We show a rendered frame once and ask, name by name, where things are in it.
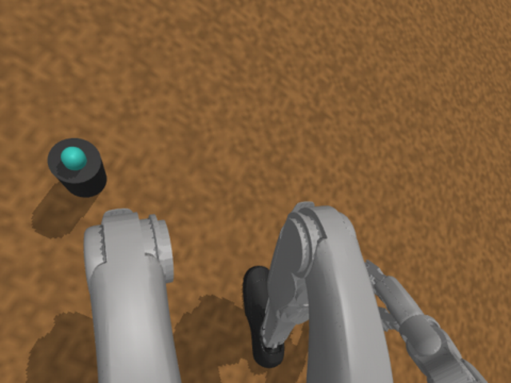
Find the right robot arm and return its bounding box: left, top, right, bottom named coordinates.
left=399, top=314, right=488, bottom=383

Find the right robot hand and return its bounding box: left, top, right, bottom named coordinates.
left=365, top=260, right=424, bottom=332

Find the bottle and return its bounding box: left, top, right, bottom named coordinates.
left=48, top=138, right=107, bottom=198

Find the right robot foot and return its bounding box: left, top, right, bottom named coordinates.
left=243, top=266, right=284, bottom=368

